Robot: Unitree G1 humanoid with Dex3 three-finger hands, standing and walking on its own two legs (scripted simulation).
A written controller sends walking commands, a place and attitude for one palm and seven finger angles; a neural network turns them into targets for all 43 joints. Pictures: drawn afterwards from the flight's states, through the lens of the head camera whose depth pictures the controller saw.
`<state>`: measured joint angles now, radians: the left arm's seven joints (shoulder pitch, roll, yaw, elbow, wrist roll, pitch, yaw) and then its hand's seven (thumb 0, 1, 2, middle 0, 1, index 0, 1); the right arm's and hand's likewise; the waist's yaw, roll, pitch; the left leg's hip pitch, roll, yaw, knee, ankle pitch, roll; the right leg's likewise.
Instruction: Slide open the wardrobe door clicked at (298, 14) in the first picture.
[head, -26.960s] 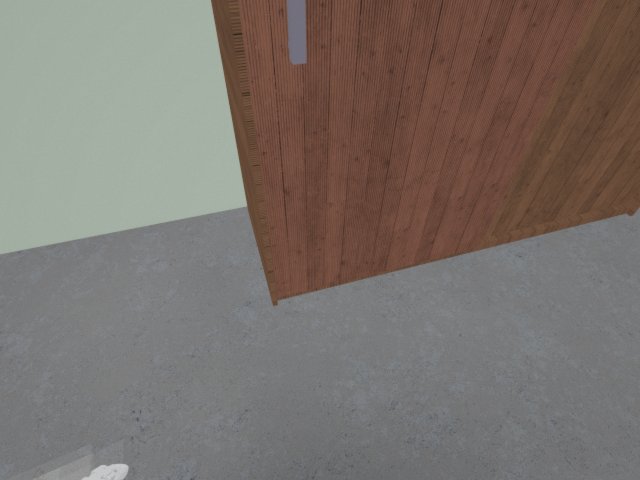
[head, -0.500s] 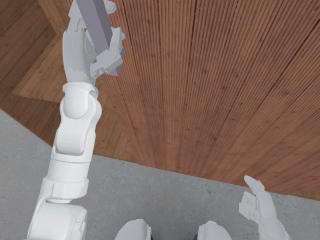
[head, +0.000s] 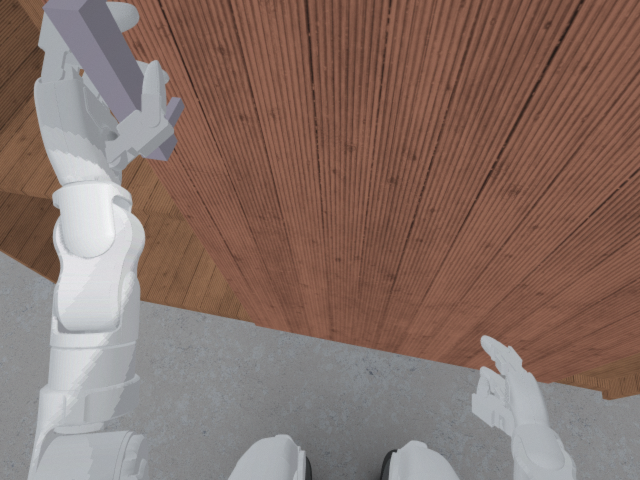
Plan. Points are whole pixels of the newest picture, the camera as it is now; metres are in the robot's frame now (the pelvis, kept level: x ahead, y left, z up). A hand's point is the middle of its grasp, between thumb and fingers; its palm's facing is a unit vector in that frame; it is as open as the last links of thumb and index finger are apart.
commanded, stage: step sideways, sliding the door along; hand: left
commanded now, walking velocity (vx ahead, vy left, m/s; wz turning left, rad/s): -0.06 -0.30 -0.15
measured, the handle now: (136, 70) +0.42 +0.22 +0.24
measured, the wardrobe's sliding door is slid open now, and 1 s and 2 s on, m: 0.66 0.66 0.66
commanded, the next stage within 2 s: stop walking and hold the door there in 0.06 s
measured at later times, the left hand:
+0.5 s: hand (148, 112) +0.39 +0.20 +0.22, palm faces +0.52 -0.81 -0.28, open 6.9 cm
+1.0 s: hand (152, 112) +0.38 +0.19 +0.22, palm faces +0.45 -0.87 -0.18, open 6.7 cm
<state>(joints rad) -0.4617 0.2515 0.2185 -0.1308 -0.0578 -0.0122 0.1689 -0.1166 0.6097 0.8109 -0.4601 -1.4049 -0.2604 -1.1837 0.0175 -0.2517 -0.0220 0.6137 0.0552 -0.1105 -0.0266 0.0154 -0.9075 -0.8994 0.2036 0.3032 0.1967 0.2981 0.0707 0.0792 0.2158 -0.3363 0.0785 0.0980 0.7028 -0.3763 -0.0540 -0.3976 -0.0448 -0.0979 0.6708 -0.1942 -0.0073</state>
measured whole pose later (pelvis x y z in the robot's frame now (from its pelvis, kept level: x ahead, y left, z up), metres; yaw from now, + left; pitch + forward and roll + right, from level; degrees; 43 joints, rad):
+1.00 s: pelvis -0.07 -0.08 +0.01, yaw -16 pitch +0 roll -1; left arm -0.49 0.68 0.54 0.62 -0.02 -0.08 0.11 -0.16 0.62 0.74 -0.46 -1.40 -0.24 -1.34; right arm 0.32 -0.23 0.06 0.71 0.03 -0.06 -0.09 0.02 -0.90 -0.90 0.21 0.30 0.20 0.30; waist -0.05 0.00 -0.01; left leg -0.32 0.10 0.14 0.55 -0.22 0.00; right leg -0.21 -0.01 -0.07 0.47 -0.24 0.00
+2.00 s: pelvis -0.09 -0.01 +0.00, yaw -11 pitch +0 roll -1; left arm -0.68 0.52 0.33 0.60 -0.07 -0.11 0.12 -0.16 0.66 0.75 -0.46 -1.40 -0.27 -1.37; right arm 0.19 -0.26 0.01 0.69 0.06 -0.06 -0.08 0.01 -0.91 -0.90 0.20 0.30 0.20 0.30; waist 0.01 0.05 0.09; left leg -0.35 -0.03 0.12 0.50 -0.15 0.12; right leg -0.40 -0.06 -0.13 1.05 -0.53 0.05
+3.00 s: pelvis -0.04 +0.08 +0.00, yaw -6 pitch +0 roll +0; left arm -0.57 0.25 0.13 0.19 -0.08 -0.09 0.13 -0.11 0.68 0.78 -0.46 -1.40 -0.23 -1.38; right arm 0.11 -0.22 0.04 0.61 0.03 -0.04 -0.05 0.01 -0.90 -0.90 0.21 0.30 0.20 0.30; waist 0.02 0.02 0.12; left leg -0.27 0.08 0.12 0.58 -0.30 -0.01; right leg -0.25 -0.01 -0.07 0.54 -0.28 -0.01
